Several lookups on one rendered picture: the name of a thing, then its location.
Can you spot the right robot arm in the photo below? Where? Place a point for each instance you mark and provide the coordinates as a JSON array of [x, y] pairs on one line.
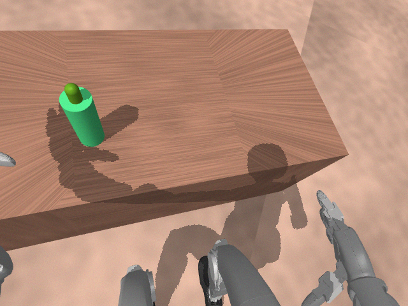
[[370, 291]]

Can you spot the bottle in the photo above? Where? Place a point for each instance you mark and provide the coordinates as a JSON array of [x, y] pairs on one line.
[[79, 107]]

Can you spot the left robot hand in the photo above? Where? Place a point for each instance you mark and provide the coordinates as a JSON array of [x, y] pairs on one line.
[[6, 160]]

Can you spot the right robot foot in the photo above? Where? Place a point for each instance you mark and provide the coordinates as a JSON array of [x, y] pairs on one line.
[[204, 281]]

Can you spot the left robot arm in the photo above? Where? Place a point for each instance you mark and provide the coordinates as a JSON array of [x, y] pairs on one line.
[[6, 265]]

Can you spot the right robot hand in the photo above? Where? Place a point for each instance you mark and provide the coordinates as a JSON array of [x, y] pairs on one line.
[[352, 259]]

